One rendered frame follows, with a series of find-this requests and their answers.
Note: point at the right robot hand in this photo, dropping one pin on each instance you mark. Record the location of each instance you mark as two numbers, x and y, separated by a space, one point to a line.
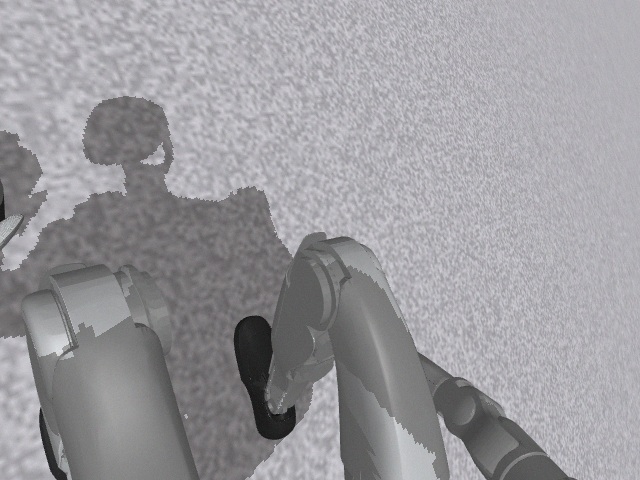
435 375

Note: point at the right robot arm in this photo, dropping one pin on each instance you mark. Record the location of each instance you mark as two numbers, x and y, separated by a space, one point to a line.
498 446

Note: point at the can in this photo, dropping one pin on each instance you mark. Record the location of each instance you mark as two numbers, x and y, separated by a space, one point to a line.
2 208

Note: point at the left robot hand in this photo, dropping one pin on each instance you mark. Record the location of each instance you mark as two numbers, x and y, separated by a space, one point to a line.
8 228

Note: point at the right robot foot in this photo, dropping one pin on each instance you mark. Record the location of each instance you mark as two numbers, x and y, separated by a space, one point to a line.
253 350

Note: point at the left robot foot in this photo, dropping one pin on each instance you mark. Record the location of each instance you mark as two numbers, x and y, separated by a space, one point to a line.
55 470

